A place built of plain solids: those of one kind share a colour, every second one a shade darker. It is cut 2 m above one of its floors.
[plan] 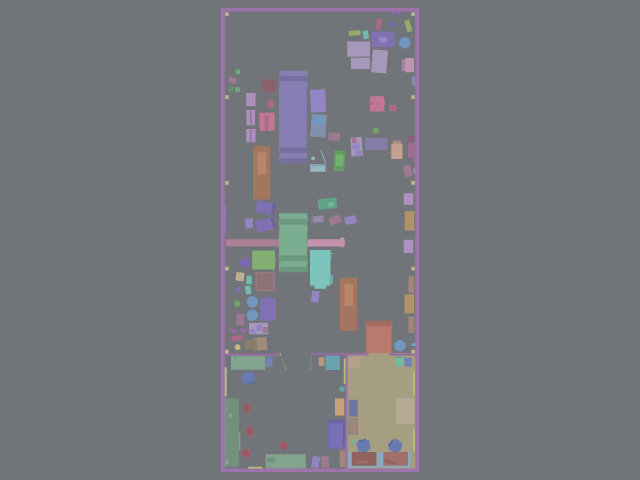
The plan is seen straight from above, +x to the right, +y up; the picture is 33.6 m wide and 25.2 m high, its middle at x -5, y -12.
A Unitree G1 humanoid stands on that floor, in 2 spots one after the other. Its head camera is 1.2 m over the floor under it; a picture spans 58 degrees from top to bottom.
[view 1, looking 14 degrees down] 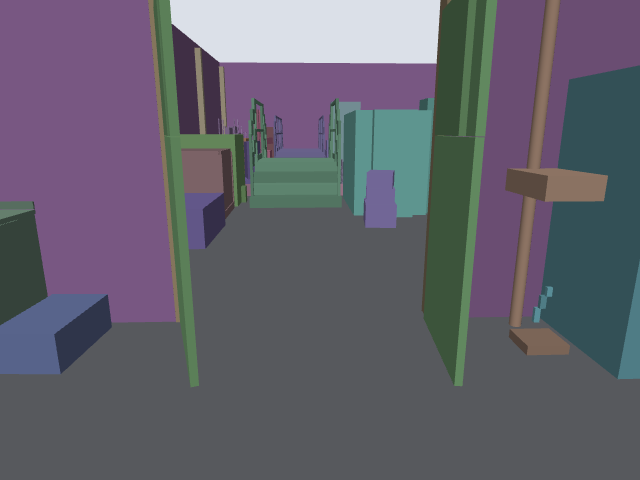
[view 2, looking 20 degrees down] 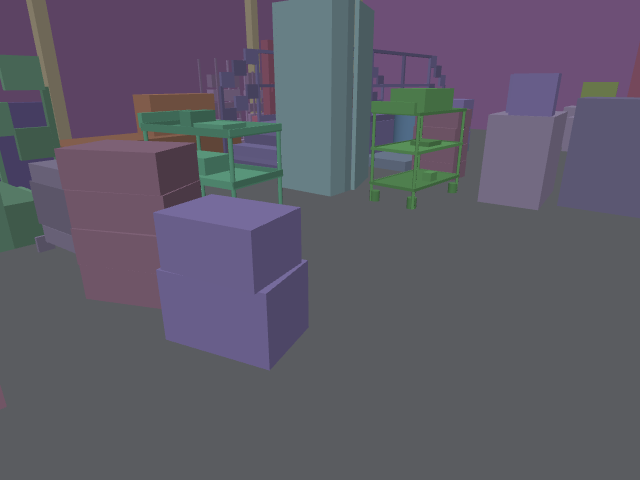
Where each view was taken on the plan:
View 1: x -6.25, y -20.70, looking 88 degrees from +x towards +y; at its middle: ground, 4.96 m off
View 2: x -1.90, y -12.20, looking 128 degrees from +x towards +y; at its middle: ground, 3.51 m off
